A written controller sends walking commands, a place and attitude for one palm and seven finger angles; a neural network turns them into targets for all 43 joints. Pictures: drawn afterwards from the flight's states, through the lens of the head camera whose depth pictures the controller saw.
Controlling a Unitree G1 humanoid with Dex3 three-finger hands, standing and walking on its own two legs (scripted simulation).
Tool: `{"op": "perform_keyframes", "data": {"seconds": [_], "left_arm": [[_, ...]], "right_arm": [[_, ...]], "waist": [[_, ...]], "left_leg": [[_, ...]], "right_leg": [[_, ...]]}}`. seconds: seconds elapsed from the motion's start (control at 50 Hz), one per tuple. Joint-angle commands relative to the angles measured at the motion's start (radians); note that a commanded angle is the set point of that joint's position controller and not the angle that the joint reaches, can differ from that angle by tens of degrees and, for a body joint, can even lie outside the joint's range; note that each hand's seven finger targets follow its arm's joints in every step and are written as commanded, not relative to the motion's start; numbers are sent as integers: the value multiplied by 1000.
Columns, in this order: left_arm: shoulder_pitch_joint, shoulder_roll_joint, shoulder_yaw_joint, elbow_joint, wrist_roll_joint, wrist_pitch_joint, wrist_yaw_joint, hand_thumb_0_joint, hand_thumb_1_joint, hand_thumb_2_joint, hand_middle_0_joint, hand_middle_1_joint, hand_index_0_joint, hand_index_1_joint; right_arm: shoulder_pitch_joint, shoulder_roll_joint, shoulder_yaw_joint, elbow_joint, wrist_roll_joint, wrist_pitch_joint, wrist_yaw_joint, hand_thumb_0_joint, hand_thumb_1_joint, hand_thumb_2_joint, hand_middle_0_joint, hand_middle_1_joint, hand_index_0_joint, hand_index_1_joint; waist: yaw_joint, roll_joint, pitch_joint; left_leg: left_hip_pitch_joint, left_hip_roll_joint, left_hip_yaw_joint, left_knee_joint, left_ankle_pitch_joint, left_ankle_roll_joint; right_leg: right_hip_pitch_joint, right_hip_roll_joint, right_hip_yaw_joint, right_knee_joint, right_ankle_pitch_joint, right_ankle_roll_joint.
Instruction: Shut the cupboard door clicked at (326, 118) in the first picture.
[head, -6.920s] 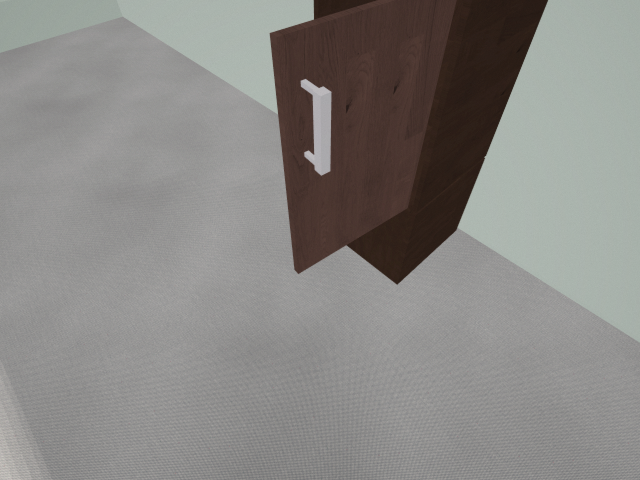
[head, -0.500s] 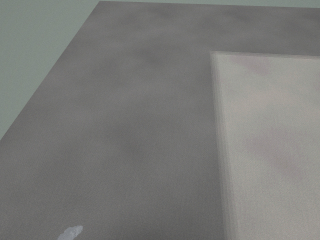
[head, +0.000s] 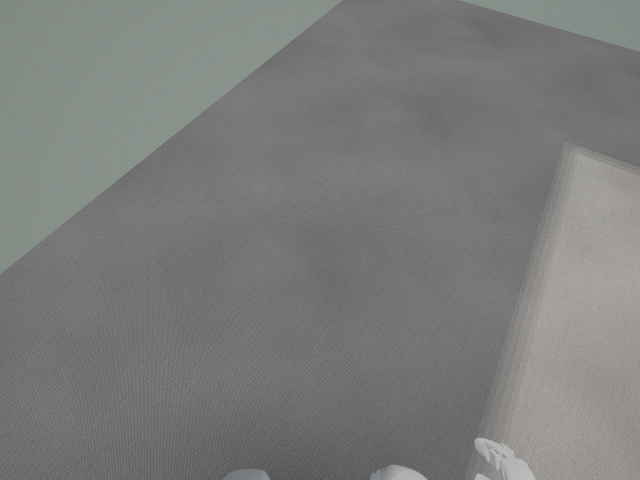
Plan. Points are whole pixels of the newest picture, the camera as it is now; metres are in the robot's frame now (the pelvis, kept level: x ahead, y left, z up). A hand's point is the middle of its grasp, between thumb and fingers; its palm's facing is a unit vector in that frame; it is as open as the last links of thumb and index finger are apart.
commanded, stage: walk to a spot facing it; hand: left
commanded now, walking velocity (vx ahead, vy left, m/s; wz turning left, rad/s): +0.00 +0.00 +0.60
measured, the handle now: out of the picture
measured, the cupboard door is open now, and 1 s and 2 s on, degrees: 83 83 83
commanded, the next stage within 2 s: none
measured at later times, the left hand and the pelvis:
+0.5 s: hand out of the picture +0.04 +0.15 -0.15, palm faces +0.30 -0.93 -0.21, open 7.3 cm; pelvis +0.02 -0.05 +0.01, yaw +19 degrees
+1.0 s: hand out of the picture +0.01 +0.15 -0.14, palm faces +0.57 -0.76 -0.30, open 7.4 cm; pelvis +0.04 -0.08 +0.01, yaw +37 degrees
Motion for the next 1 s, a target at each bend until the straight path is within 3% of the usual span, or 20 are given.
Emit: {"op": "perform_keyframes", "data": {"seconds": [0.0,0.12,0.18,0.2,0.22,0.24,0.3,0.44,0.5,0.52,0.54,0.56,0.6,0.66,0.84,0.86,0.88,0.9,0.92,0.98], "left_arm": [[-61,81,31,-113,3,-26,-1,0,900,900,-200,-300,-200,-300],[-55,62,27,-131,-1,-29,-2,0,900,900,-200,-300,-200,-300],[54,90,36,-114,-2,-49,2,0,900,900,-200,-300,-200,-300],[87,164,52,-113,11,-62,13,0,900,900,-200,-300,-200,-300],[90,245,63,-121,20,-64,18,0,900,900,-200,-300,-200,-300],[64,235,50,-137,12,-63,20,0,900,900,-200,-300,-200,-300],[-83,126,24,-168,9,-60,26,0,900,900,-200,-300,-200,-300],[33,179,43,-117,15,-70,22,0,900,900,-200,-300,-200,-300],[13,181,53,-109,5,-64,14,0,900,900,-200,-300,-200,-300],[-1,164,51,-121,-3,-59,9,0,900,900,-200,-300,-200,-300],[-4,95,38,-156,-10,-52,2,0,900,900,-200,-300,-200,-300],[-94,69,14,-198,1,-43,7,0,900,900,-200,-300,-200,-300],[-158,69,25,-179,1,-33,13,0,900,900,-200,-300,-200,-300],[-89,72,28,-126,3,-27,-2,0,900,900,-200,-300,-200,-300],[-16,65,27,-127,-5,-41,3,0,900,900,-200,-300,-200,-300],[35,90,33,-121,-4,-51,7,0,900,900,-200,-300,-200,-300],[74,162,50,-117,9,-63,17,0,900,900,-200,-300,-200,-300],[64,235,58,-122,19,-64,22,0,900,900,-200,-300,-200,-300],[36,203,47,-132,10,-68,26,0,900,900,-200,-300,-200,-300],[-84,111,22,-162,6,-65,28,0,900,900,-200,-300,-200,-300]], "right_arm": [[71,-214,-59,-35,-1,-7,-35,0,-900,-900,200,300,200,300],[51,-226,-71,-36,-8,5,-24,0,-900,-900,200,300,200,300],[5,-208,-74,-57,2,13,-20,0,-900,-900,200,300,200,300],[19,-149,-67,-72,11,14,-15,0,-900,-900,200,300,200,300],[14,-99,-58,-97,12,11,-9,0,-900,-900,200,300,200,300],[31,-135,-61,-92,4,18,-4,0,-900,-900,200,300,200,300],[42,-112,-58,-47,2,36,6,0,-900,-900,200,300,200,300],[3,-55,-24,-46,15,18,15,0,-900,-900,200,300,200,300],[82,-88,-33,-33,11,9,10,0,-900,-900,200,300,200,300],[139,-138,-48,-21,7,2,9,0,-900,-900,200,300,200,300],[211,-257,-77,-16,-3,-6,2,0,-900,-900,200,300,200,300],[282,-299,-87,4,1,4,-6,0,-900,-900,200,300,200,300],[234,-254,-78,3,-4,-4,-32,0,-900,-900,200,300,200,300],[116,-206,-60,-22,-3,-12,-37,0,-900,-900,200,300,200,300],[58,-218,-76,-40,-3,9,-25,0,-900,-900,200,300,200,300],[36,-203,-75,-48,4,10,-21,0,-900,-900,200,300,200,300],[46,-144,-68,-65,13,12,-17,0,-900,-900,200,300,200,300],[28,-104,-60,-91,13,10,-10,0,-900,-900,200,300,200,300],[39,-152,-68,-73,3,20,-7,0,-900,-900,200,300,200,300],[44,-109,-59,-33,2,37,6,0,-900,-900,200,300,200,300]], "waist": [[-41,201,-132],[-32,233,-123],[28,174,-147],[44,-38,-162],[59,-303,-151],[42,-218,-157],[-37,-186,-89],[23,-139,-159],[-22,-102,-182],[-61,3,-211],[-98,319,-252],[-136,332,-230],[-116,294,-182],[-47,216,-156],[-15,213,-167],[16,165,-181],[33,-47,-197],[43,-276,-152],[25,-212,-138],[-40,-154,-73]], "left_leg": [[146,255,-260,-254,496,121],[34,209,-302,-246,308,108],[-105,143,-302,-136,203,50],[-248,38,-211,33,4,-14],[-327,-76,-74,323,-300,-72],[-275,-21,-130,520,-288,-57],[-267,43,-100,635,-132,-85],[-135,11,38,146,-145,-93],[42,1,54,-99,43,-72],[202,52,-8,-189,218,-42],[373,330,-389,-218,571,96],[339,439,-460,-237,701,195],[229,353,-424,-253,527,180],[158,246,-287,-261,449,118],[15,175,-361,-191,339,91],[-48,138,-339,-138,280,55],[-217,35,-245,34,57,-10],[-316,-84,-92,301,-285,-74],[-274,-20,-151,501,-269,-63],[-280,30,-107,615,-117,-91]], "right_leg": [[-134,19,110,91,98,20],[55,93,63,-243,105,10],[301,102,56,-551,283,-2],[424,-77,239,-712,255,-51],[392,-342,493,-800,335,-171],[260,-367,464,-795,278,-231],[186,-216,200,-738,448,-177],[385,-230,47,-597,847,-174],[314,-219,-24,-477,763,-111],[191,-191,-61,-346,662,-62],[-94,-43,-92,-112,112,17],[-173,1,11,41,-147,16],[-211,2,114,144,-32,10],[-143,18,122,91,108,13],[190,128,61,-448,200,-7],[303,107,73,-592,292,-12],[452,-87,267,-749,287,-62],[405,-339,485,-802,386,-189],[273,-355,445,-796,352,-234],[230,-203,189,-732,552,-183]]}}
